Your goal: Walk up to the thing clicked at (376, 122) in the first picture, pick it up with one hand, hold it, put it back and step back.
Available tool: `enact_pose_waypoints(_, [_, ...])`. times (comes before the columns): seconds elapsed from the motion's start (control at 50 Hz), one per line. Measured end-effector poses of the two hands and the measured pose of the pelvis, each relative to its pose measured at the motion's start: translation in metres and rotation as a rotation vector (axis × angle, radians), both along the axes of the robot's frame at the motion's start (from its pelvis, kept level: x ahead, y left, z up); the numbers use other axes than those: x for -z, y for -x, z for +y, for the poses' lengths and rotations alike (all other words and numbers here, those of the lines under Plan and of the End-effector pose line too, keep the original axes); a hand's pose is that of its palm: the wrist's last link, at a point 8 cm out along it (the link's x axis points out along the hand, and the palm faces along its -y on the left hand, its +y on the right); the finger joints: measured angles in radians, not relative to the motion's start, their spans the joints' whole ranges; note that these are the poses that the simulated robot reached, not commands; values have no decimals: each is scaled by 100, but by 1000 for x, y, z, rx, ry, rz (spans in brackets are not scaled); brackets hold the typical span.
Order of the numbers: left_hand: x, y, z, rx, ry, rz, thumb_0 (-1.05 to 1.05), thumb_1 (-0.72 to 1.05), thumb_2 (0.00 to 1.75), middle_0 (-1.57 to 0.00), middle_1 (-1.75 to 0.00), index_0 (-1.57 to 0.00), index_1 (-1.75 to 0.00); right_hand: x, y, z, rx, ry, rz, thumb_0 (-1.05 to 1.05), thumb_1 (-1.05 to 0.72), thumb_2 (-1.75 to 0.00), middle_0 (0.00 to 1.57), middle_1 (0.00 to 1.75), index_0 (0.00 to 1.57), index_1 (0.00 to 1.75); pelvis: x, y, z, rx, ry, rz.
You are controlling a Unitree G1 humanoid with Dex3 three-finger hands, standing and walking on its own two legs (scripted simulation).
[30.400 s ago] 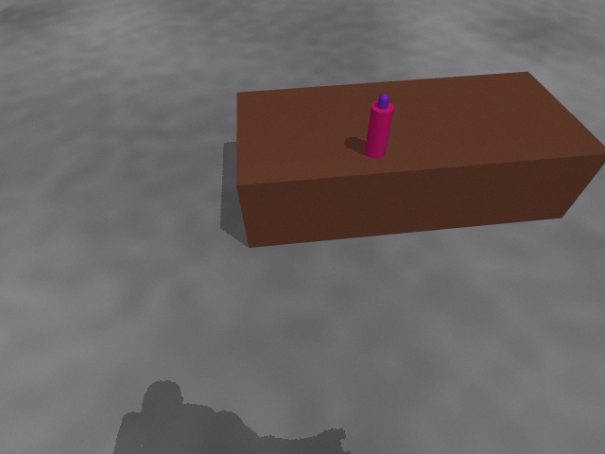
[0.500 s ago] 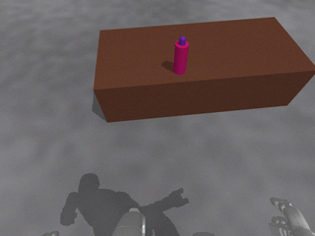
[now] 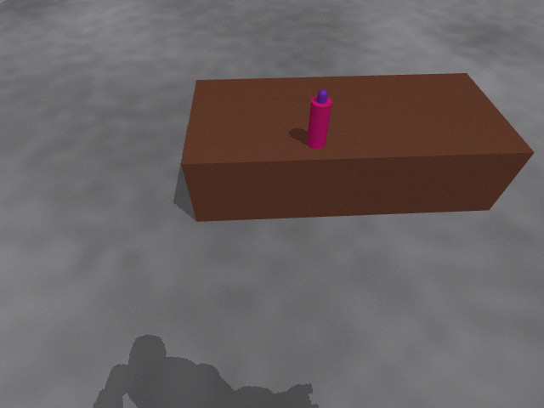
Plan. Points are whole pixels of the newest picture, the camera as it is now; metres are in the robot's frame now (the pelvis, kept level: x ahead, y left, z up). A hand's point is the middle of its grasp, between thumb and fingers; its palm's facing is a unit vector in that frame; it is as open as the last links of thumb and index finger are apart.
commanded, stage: step back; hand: right
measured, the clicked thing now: (319, 118) +1.13 -0.16 -0.28
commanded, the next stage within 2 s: stand in 0.68 s
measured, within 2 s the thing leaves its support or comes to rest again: neither
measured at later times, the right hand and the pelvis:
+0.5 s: hand out of the picture +0.14 -0.23 -0.14, palm faces -0.05 +0.94 -0.34, open 7.4 cm; pelvis +0.04 +0.01 +0.01, yaw +1 degrees
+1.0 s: hand out of the picture +0.14 -0.24 -0.13, palm faces -0.01 +0.94 -0.33, open 7.3 cm; pelvis +0.03 +0.00 +0.02, yaw +0 degrees
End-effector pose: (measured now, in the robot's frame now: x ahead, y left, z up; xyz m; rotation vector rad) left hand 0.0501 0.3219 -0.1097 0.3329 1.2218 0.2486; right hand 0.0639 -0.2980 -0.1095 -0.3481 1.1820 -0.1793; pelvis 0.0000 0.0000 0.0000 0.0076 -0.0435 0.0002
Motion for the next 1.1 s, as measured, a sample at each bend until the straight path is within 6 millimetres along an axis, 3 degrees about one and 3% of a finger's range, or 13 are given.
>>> enact_pose_waypoints(0.12, [-3,12,-16,-15,14,-16,1,90,90,-21,-30,-20,-30,-1,-12,-8,-6,0,-10,0,-90,-90,21,30,21,30,-3,-1,-4,-10,20,-7])
enact_pose_waypoints(0.22, [2,9,-11,-33,31,-19,1,90,89,-21,-30,-21,-30,-3,-26,-5,-31,22,-12,0,-90,-90,21,30,21,30,-2,-7,6,-33,18,-6])
enact_pose_waypoints(0.46, [2,-43,-4,-5,45,-29,1,90,90,-21,-30,-20,-30,-10,-61,20,-21,-10,-27,0,-90,-90,21,30,21,30,-9,-33,10,-13,19,12])
enact_pose_waypoints(0.7, [-9,-87,-7,19,16,-84,1,90,90,-21,-30,-20,-30,-9,-97,18,-7,-22,-73,0,-90,-90,21,30,21,30,-10,-44,8,-12,11,10])
enact_pose_waypoints(0.86, [-10,-87,-20,35,43,-55,1,90,90,-20,-30,-20,-30,-15,-89,14,13,-25,-59,0,-90,-90,21,30,21,30,-18,-42,6,-6,7,3])
enact_pose_waypoints(1.1, [-10,-60,-28,39,57,-12,1,90,90,-21,-30,-20,-30,-13,-50,7,34,-26,2,0,-90,-90,21,30,21,30,-21,-26,2,-3,7,-4])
